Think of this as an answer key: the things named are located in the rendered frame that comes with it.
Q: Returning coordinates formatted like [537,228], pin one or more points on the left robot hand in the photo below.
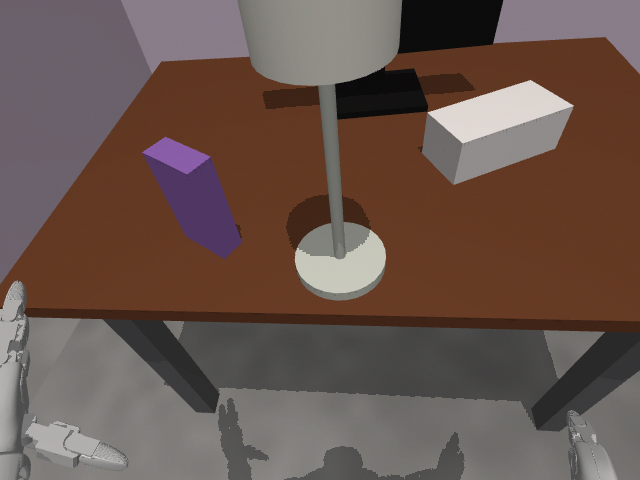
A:
[59,443]

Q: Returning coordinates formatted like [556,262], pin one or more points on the right robot hand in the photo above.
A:
[588,460]

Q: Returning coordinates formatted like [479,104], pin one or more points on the left robot arm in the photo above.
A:
[14,465]

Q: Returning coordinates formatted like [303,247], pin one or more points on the desk lamp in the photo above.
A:
[322,43]

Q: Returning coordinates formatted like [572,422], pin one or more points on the table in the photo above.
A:
[551,242]

